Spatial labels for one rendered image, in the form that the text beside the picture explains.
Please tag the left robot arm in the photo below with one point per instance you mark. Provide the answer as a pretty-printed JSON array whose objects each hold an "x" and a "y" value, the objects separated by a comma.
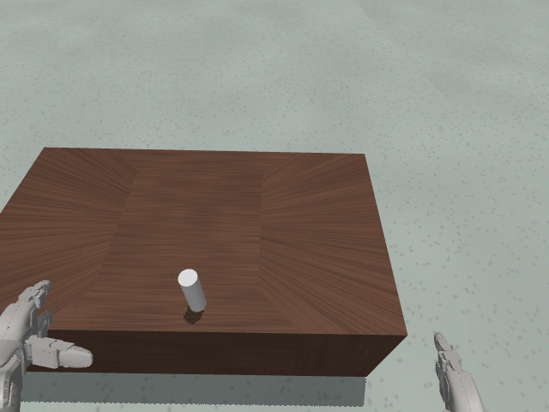
[{"x": 13, "y": 366}]

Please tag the right robot hand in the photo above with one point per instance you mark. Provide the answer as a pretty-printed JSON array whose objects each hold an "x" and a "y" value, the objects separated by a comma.
[{"x": 457, "y": 388}]

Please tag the left robot hand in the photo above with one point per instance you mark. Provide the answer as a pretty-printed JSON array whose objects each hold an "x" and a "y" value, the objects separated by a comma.
[{"x": 19, "y": 322}]

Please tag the can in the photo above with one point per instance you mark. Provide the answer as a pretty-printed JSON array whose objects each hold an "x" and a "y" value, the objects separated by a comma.
[{"x": 192, "y": 289}]

